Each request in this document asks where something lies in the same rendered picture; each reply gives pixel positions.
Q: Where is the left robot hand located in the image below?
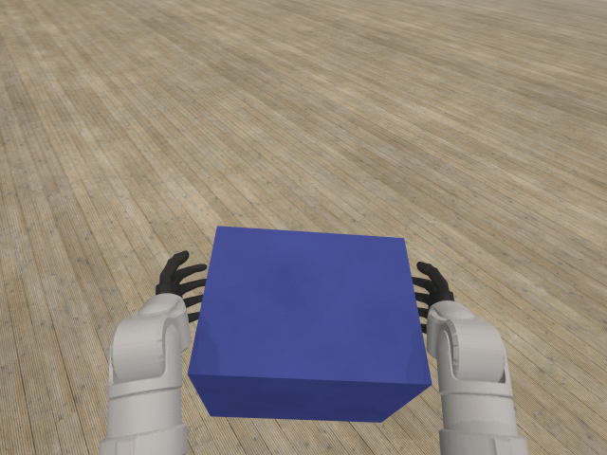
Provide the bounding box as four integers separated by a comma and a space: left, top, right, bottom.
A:
156, 250, 207, 323

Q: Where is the robot left forearm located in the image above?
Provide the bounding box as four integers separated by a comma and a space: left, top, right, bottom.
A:
99, 293, 192, 455

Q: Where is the right robot hand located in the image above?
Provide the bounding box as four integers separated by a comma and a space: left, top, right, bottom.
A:
412, 262, 454, 334

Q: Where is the carton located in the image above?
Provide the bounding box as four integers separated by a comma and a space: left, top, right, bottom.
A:
188, 226, 432, 423

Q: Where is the robot right forearm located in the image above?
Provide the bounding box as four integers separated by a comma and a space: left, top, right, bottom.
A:
426, 300, 529, 455

